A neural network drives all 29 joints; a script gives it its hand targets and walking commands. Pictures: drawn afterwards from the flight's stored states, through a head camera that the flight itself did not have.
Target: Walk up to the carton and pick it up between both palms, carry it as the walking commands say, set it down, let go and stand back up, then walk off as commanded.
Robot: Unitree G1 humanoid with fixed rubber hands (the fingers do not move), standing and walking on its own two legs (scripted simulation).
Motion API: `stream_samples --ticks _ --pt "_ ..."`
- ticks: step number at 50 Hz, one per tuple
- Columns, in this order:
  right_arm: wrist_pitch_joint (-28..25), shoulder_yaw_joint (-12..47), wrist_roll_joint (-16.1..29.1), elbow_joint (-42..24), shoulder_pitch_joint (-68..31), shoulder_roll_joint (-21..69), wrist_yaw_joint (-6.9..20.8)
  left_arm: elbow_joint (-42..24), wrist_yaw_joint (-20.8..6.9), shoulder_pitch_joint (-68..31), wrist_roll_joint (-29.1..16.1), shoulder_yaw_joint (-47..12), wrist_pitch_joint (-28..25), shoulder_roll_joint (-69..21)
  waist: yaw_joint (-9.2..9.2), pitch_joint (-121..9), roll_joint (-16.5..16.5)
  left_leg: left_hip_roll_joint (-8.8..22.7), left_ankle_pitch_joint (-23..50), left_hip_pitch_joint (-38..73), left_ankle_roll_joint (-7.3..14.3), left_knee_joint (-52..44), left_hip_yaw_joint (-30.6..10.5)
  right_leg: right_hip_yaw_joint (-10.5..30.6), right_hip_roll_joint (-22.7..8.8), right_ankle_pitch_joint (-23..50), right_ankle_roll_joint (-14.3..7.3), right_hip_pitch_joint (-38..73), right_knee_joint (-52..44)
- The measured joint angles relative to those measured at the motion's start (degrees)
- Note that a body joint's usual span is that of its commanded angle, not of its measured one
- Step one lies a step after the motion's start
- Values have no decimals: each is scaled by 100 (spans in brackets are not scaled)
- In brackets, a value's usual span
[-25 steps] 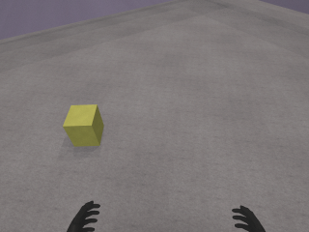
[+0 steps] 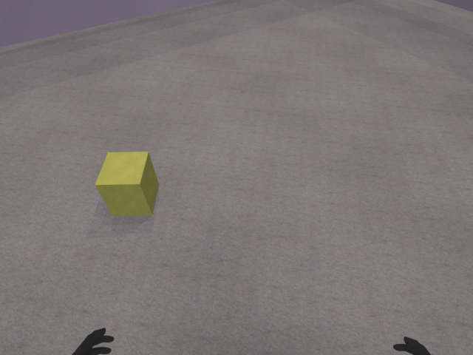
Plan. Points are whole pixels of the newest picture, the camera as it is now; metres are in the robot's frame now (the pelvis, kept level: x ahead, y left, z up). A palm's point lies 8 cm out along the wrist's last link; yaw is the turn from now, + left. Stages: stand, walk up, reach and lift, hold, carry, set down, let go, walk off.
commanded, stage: stand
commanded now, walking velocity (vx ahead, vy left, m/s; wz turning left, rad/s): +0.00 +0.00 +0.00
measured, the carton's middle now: (130, 184) +0.96 +0.60 -0.63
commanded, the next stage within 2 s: walk up in 1.08 s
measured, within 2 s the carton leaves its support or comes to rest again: neither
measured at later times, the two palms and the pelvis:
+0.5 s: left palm out of the picture +0.10 +0.30 -0.09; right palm out of the picture +0.10 -0.29 -0.08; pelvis +0.00 +0.00 +0.02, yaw +0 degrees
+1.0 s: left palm out of the picture +0.08 +0.31 -0.09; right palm out of the picture +0.08 -0.30 -0.08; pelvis +0.00 +0.00 +0.03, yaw +0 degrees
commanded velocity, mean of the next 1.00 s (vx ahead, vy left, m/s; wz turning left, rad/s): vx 0.00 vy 0.00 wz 0.00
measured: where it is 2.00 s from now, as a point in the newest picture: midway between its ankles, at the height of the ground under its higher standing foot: outside the picture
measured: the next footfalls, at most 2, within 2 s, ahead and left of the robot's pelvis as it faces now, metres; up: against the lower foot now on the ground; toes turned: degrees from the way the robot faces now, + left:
left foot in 1.60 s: +0.14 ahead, +0.26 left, +0.00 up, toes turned +6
right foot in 1.82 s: +0.20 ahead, +0.05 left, +0.00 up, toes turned +0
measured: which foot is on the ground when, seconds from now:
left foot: down 0.00-1.00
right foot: down 0.00-1.00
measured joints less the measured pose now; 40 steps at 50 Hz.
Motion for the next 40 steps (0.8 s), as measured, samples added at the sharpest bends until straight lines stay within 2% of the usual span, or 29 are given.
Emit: stream_samples --ticks 40 --pt "37 140 68 1523 -345 -44 7 1471 -11 -429 -61 -198 50 103 -24 76 -27 -55 931 993 26 -1731 10 -6 -72 917 54 1003 -1727"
